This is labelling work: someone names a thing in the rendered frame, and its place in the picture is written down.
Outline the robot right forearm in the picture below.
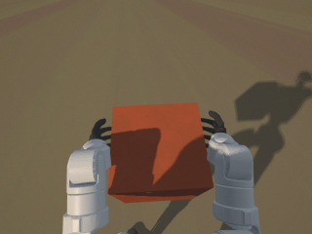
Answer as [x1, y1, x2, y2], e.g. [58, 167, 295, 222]
[207, 133, 261, 234]

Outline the robot left hand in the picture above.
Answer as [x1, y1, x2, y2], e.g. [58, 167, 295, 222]
[89, 118, 112, 147]

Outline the robot right hand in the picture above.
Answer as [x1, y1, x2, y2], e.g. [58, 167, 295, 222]
[201, 110, 227, 148]

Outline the carton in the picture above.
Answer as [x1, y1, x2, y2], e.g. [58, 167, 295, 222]
[107, 102, 214, 204]

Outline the robot left forearm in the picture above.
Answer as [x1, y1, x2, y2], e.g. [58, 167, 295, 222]
[62, 138, 111, 234]

